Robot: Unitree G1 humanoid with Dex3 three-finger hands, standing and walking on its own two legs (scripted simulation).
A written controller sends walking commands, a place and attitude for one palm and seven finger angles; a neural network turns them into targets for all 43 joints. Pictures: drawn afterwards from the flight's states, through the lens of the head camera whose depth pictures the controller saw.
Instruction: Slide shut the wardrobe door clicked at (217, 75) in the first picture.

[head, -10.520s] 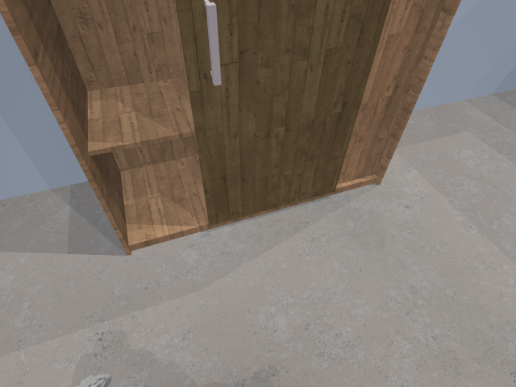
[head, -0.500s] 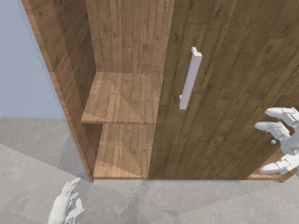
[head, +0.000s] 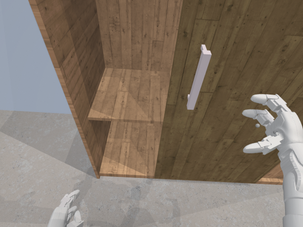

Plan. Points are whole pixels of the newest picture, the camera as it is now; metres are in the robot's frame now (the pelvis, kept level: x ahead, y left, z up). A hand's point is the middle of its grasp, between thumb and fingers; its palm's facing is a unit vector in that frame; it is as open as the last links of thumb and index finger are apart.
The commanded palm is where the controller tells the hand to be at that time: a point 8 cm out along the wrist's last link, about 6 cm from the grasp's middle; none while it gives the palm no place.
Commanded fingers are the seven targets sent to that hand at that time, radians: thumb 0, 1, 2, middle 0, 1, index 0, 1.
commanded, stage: move the hooked fingers beside the handle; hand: right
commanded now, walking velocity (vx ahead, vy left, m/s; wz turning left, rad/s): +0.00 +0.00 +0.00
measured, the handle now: (196, 79) +0.53 -0.10 +0.13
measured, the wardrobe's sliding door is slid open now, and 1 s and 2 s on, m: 0.37 0.37 0.37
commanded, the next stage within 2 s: feel for the door with the fingertips in 1.74 s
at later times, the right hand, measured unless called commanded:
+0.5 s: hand (238, 107) +0.40 -0.19 +0.15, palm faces -0.02 +1.00 -0.02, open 14.0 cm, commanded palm +0.38 -0.24 +0.14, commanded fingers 0.00 0.50 -0.30 0.30 1.20 0.30 1.20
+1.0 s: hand (219, 88) +0.47 -0.16 +0.15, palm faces -0.02 +1.00 +0.01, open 14.0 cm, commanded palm +0.45 -0.21 +0.14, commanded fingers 0.00 0.50 -0.30 0.30 1.20 0.30 1.20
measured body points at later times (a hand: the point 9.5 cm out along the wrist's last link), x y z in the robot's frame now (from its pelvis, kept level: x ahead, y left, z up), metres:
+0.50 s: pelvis +0.00 +0.00 +0.00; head +0.00 +0.01 +0.45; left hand +0.10 +0.25 -0.11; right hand +0.39 -0.25 +0.15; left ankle -0.05 +0.12 -0.73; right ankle +0.04 -0.12 -0.73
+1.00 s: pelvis +0.00 +0.00 -0.01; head +0.04 +0.01 +0.44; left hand +0.03 +0.27 -0.13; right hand +0.47 -0.21 +0.15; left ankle -0.05 +0.12 -0.73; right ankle +0.04 -0.12 -0.73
